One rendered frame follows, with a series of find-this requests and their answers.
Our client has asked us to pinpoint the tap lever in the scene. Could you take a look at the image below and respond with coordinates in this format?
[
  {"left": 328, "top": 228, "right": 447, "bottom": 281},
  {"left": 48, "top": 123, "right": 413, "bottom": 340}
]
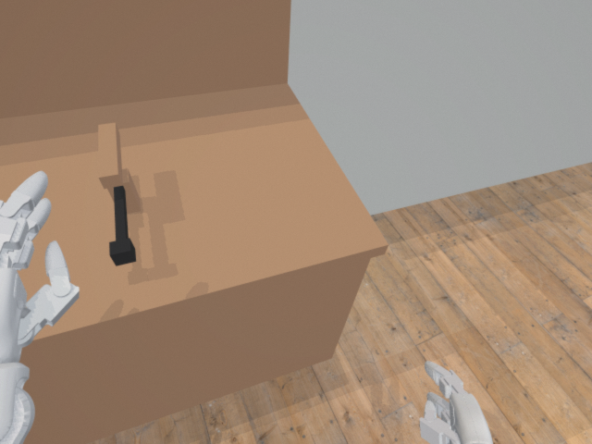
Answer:
[{"left": 109, "top": 186, "right": 136, "bottom": 266}]

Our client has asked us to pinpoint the robot left forearm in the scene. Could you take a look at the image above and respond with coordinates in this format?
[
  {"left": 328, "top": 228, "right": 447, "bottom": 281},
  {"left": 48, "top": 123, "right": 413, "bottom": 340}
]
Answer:
[{"left": 0, "top": 363, "right": 35, "bottom": 444}]

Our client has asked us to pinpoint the robot left hand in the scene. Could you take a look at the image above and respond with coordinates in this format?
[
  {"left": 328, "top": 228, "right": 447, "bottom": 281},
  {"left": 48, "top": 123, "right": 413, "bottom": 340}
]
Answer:
[{"left": 0, "top": 171, "right": 80, "bottom": 364}]

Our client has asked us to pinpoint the robot right hand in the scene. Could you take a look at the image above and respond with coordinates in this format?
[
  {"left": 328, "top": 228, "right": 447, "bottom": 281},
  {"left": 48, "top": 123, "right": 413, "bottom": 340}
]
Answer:
[{"left": 419, "top": 361, "right": 493, "bottom": 444}]

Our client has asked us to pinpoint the counter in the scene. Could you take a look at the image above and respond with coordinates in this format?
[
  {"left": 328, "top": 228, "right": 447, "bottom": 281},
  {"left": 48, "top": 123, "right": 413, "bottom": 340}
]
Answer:
[{"left": 0, "top": 0, "right": 389, "bottom": 444}]

